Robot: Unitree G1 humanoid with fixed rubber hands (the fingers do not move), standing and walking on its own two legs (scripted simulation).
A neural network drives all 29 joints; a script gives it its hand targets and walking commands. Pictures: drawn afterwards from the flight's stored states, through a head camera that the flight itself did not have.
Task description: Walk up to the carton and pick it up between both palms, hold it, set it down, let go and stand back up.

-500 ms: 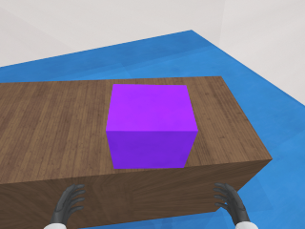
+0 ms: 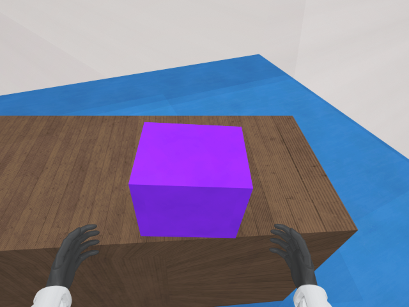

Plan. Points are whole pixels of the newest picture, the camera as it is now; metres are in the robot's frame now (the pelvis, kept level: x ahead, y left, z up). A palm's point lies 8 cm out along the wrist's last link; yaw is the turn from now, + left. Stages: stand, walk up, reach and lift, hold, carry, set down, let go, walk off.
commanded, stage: reach and lift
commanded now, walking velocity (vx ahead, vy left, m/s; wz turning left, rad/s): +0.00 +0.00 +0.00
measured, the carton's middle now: (191, 181) +0.39 +0.05 +0.00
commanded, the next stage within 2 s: none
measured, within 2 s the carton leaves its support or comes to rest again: neither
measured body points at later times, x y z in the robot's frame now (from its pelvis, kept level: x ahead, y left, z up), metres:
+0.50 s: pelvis -0.01 +0.02 +0.01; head -0.03 +0.04 +0.46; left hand +0.27 +0.27 +0.06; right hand +0.29 -0.18 +0.06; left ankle +0.00 +0.14 -0.75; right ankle -0.05 -0.10 -0.75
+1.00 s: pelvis -0.02 +0.01 +0.00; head -0.02 +0.02 +0.45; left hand +0.35 +0.27 +0.11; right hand +0.38 -0.17 +0.11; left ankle +0.00 +0.14 -0.74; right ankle -0.05 -0.10 -0.74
